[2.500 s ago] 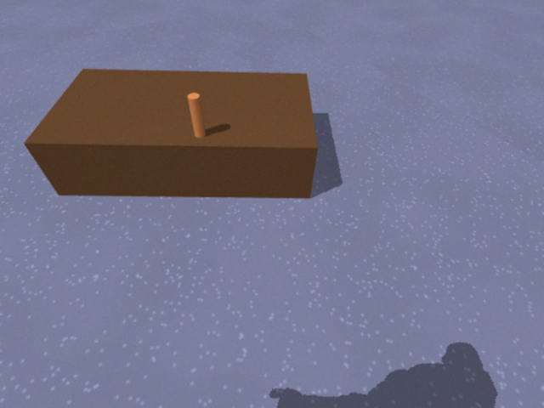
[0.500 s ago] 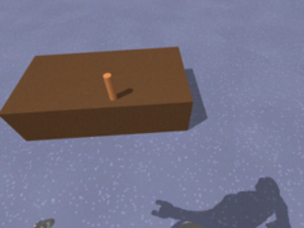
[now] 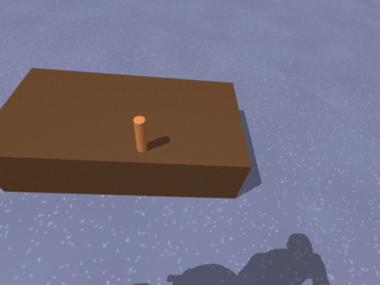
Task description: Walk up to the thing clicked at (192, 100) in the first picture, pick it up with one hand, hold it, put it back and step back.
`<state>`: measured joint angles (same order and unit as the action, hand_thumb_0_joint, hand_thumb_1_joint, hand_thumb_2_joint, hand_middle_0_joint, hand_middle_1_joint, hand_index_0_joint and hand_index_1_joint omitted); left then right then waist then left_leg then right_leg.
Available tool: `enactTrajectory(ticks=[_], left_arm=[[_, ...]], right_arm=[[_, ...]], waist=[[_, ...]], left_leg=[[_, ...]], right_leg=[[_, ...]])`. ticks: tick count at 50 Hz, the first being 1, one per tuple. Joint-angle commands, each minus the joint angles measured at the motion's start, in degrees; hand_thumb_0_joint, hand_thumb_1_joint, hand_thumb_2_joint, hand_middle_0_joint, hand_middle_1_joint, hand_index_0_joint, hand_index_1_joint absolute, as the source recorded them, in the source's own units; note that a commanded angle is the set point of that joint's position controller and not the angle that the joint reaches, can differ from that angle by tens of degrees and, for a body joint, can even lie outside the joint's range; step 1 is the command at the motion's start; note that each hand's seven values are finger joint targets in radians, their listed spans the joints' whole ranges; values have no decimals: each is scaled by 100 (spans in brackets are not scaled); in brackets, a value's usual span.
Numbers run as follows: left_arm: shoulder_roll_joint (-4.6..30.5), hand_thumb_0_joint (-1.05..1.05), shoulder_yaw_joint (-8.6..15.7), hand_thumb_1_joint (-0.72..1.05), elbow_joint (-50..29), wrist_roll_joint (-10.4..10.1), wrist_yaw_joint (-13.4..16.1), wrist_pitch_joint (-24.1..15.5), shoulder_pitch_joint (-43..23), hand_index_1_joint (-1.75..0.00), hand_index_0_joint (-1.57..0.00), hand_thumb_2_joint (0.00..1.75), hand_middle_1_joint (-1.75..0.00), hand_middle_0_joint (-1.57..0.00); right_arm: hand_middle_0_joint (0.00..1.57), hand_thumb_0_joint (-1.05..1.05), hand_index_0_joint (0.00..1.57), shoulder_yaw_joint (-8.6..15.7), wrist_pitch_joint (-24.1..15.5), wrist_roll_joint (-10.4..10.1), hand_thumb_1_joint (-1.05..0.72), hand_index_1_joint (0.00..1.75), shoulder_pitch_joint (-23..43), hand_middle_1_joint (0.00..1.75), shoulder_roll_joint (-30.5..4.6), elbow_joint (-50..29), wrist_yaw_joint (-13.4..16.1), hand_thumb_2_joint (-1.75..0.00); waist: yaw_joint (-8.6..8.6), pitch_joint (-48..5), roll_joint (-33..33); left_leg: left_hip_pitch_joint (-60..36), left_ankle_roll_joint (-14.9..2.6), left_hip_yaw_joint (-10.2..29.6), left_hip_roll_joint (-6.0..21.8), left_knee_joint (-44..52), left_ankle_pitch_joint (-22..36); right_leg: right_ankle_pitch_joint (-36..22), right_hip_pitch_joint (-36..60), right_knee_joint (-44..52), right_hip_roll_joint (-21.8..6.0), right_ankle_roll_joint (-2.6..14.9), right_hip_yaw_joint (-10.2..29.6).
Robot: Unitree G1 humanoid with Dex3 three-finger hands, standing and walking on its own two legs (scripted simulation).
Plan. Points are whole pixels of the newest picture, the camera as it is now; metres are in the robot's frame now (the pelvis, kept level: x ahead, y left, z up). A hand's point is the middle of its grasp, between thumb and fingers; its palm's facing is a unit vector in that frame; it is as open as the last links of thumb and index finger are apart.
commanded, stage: walk up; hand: left
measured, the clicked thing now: (140, 135) +0.78 +0.20 -0.33
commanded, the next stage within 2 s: none
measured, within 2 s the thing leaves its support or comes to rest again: neither
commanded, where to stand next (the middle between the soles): +0.36 +0.00 m, yaw +0 degrees
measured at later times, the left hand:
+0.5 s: hand (92, 229) +0.27 +0.23 -0.11, palm faces -0.03 -0.92 -0.40, open 7.4 cm
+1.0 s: hand (85, 216) +0.32 +0.28 -0.16, palm faces -0.05 -0.95 -0.32, open 7.4 cm
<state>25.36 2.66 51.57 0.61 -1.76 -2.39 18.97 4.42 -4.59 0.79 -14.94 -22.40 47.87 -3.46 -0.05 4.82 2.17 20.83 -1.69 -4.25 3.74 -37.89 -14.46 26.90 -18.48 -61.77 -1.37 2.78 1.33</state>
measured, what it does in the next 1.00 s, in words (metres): walks ahead: right foot, then left foot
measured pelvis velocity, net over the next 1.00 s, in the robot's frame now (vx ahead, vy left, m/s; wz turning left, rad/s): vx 0.27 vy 0.01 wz -0.01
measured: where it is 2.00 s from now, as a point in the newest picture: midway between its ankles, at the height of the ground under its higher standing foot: (177, 269)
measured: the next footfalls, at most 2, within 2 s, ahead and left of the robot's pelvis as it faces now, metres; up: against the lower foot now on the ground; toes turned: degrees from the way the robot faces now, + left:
right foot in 0.38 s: +0.28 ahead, -0.14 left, +0.00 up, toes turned -5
left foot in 0.82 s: +0.38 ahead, +0.12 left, +0.00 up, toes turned +2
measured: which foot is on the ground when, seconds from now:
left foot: down 0.00-0.40, up 0.42-0.80, down 0.82-1.00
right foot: up 0.00-0.36, down 0.38-0.84, up 0.86-1.00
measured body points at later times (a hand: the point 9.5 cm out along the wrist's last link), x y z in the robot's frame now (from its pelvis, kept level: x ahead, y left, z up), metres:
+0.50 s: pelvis +0.17 -0.03 +0.00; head +0.18 -0.06 +0.45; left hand +0.27 +0.28 -0.08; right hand +0.21 -0.34 -0.13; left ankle +0.10 +0.10 -0.66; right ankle +0.24 -0.14 -0.72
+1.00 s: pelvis +0.27 +0.01 +0.00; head +0.30 +0.04 +0.45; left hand +0.32 +0.32 -0.14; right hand +0.37 -0.29 -0.09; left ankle +0.35 +0.12 -0.72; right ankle +0.26 -0.13 -0.69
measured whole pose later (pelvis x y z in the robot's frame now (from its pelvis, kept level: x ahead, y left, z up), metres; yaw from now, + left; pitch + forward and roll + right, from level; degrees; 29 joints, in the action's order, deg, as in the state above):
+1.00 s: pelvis +0.27 +0.01 +0.00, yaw -1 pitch -2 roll -1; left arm 23.4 1.1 52.5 0.0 -0.7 -0.5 15.3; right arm 1.2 -2.6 1.1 -11.1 -19.9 50.2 -0.9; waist 0.8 6.2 3.0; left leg 20.7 -1.6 -3.4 2.2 -34.0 -11.3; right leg 29.4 -19.1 -48.2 -1.7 1.6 -0.5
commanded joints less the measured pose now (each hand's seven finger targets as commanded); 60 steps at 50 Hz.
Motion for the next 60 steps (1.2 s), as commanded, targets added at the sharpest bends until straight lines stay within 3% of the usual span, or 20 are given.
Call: enactTrajectory(ticks=[1, 9, 16, 18, 19, 20, 21, 22, 27, 33, 38, 40, 41, 42, 44, 47, 52, 56, 58, 60], left_arm=[[1107, 0, 300, 90, -321, -149, 36, -173, 313, -30, -20, 90, -30, -20], [865, 0, 294, 90, -598, -14, -150, -74, -403, -30, -20, 90, -30, -20], [744, 0, 341, 90, -526, -9, -167, -199, -420, -30, -20, 90, -30, -20], [906, 0, 433, 90, -331, 15, -94, -272, 193, -30, -20, 90, -30, -20], [1173, 0, 547, 90, -256, 50, -25, -330, 595, -30, -20, 90, -30, -20], [1648, 0, 674, 90, -357, 61, 37, -378, 793, -30, -20, 90, -30, -20], [1765, 0, 654, 90, -403, -9, 34, -353, 634, -30, -20, 90, -30, -20], [1753, 0, 640, 90, -478, -79, 44, -324, 389, -30, -20, 90, -30, -20], [1206, 0, 457, 90, -612, -89, 91, -383, -43, -30, -20, 90, -30, -20], [1264, 0, 479, 90, -836, 23, 51, -357, -105, -30, -20, 90, -30, -20], [1164, 0, 319, 90, -772, -2, 109, -212, -132, -30, -20, 90, -30, -20], [971, 0, 214, 90, -799, -42, 133, -125, -359, -30, -20, 90, -30, -20], [722, 0, 125, 90, -791, -55, 137, -82, -219, -30, -20, 90, -30, -20], [378, 0, 27, 90, -753, -122, 140, -26, 52, -30, -20, 90, -30, -20], [964, 0, 173, 90, -374, -103, 242, 98, 331, -30, -20, 90, -30, -20], [975, 0, 194, 90, -150, -73, 215, 97, 154, -30, -20, 90, -30, -20], [750, 0, 143, 90, 168, -47, 258, 68, 163, -30, -20, 90, -30, -20], [784, 0, 170, 90, 385, 50, 298, -10, 6, -30, -20, 90, -30, -20], [1177, 0, 181, 90, 243, 95, 280, -71, -658, -30, -20, 90, -30, -20], [1048, 0, 87, 90, 191, 51, 217, -13, -1231, -30, -20, 90, -30, -20]], right_arm=[[20, 0, 20, 314, -157, -90, -90, 30, -383, 30, -1452, -316, 189, -90], [20, 0, 20, 352, -159, -58, -90, 30, -693, 30, -1558, -400, 206, -90], [20, 0, 20, 319, -56, -49, -90, 30, -458, 30, -1549, -580, 189, -90], [20, 0, 20, 228, -12, -77, -90, 30, -497, 30, -1341, -631, 184, -90], [20, 0, 20, 120, -17, -90, -90, 30, -766, 30, -1032, -646, 183, -90], [20, 0, 20, -13, -16, -84, -90, 30, -1081, 30, -692, -711, 166, -90], [20, 0, 20, 109, 67, -70, -90, 30, -937, 30, -1205, -569, 212, -90], [20, 0, 20, 175, 107, -11, -90, 30, -837, 30, -1444, -480, 269, -90], [20, 0, 20, 146, 172, -75, -90, 30, -900, 30, -1179, -194, 131, -90], [20, 0, 20, 196, 187, 42, -90, 30, -336, 30, -1100, -288, 26, -90], [20, 0, 20, 132, 98, 33, -90, 30, -80, 30, -852, -155, 164, -90], [20, 0, 20, 169, 34, 50, -90, 30, -516, 30, -989, 69, 254, -90], [20, 0, 20, 231, 9, 76, -90, 30, -708, 30, -1284, 133, 305, -90], [20, 0, 20, 279, -18, 134, -90, 30, -562, 30, -1656, 31, 336, -90], [20, 0, 20, 309, 45, -6, -90, 30, -31, 30, -1862, -67, 334, -90], [20, 0, 20, 117, 86, 22, -90, 30, 311, 30, -1413, -124, 368, -90], [20, 0, 20, 76, 164, -8, -90, 30, 580, 30, -1420, -70, 372, -90], [20, 0, 20, -77, 295, -126, -90, 30, 928, 30, -1115, -11, 344, -90], [20, 0, 20, -134, 338, -153, -90, 30, 858, 30, -856, 132, 319, -90], [20, 0, 20, -46, 355, -82, -90, 30, 701, 30, -1073, 459, 324, -90]], waist=[[9, -51, -1025], [-204, 61, -1015], [-20, -92, -767], [298, -534, -203], [456, -894, 595], [429, -1155, 1642], [489, -788, 1054], [415, -517, 884], [73, -139, 617], [169, 22, 642], [138, -176, 480], [-154, -506, 41], [-232, -610, -737], [-67, -685, -1850], [60, -560, -1346], [92, -552, -1273], [98, -827, -1377], [248, -722, -710], [-47, -334, 155], [-272, -99, 107]], left_leg=[[-1141, -320, 1502, 1086, 2211, 876], [-1489, -1085, 929, 1163, 2399, 1094], [-856, -903, 720, 1066, 1602, 1021], [-695, -653, 426, 718, 351, 1301], [-244, -468, 146, 334, -940, 953], [809, -180, -52, -288, -2135, -1220], [1428, -94, 292, -427, -2616, -1735], [1496, -77, 570, -135, -2818, -1783], [904, -5, 705, 10, -2219, -502], [694, 248, 414, 174, -719, -113], [-507, 195, 154, -69, 276, 643], [-1433, 50, 160, -224, 852, 943], [-1709, -91, 723, 269, 1359, 671], [-1655, -432, 2518, 1430, 1904, 545], [-996, -1256, 3197, 1891, 2157, -759], [-772, -874, 1866, 1128, 1880, 260], [-757, -873, 1463, 1106, 1410, 1162], [116, -396, 1138, 789, 1055, 119], [-78, 18, 755, 140, 818, -849], [-1246, -3, 742, 192, 987, -937]], right_leg=[[-846, -1386, -95, -300, -2, 559], [-1367, -1471, 1375, -442, -285, -48], [-1794, 144, 2825, -169, -93, -435], [-1803, 1260, 3350, 66, 18, -509], [-1290, 2002, 3715, -338, 181, 122], [-777, 2648, 4139, -1769, 599, 2314], [-265, 2410, 4602, -2292, 1186, 3428], [-85, 1933, 4634, -2449, 1448, 3585], [-2118, 942, 4554, -1276, 777, 1078], [-835, 399, 4765, -1194, 988, 524], [-2740, -68, 3710, -1197, 837, 189], [-2511, -395, 2899, -999, 559, 51], [-1686, -655, 2241, -655, 322, -182], [-138, -1050, 1347, 20, -59, -499], [703, -669, 732, -140, -61, -11], [405, -468, 1103, -223, -92, 114], [-252, 127, 2166, -111, -201, -256], [-1443, 1102, 3453, -133, -82, -97], [-476, 36, 4151, -1060, 317, 1335], [457, -1077, 4163, -964, 231, 921]])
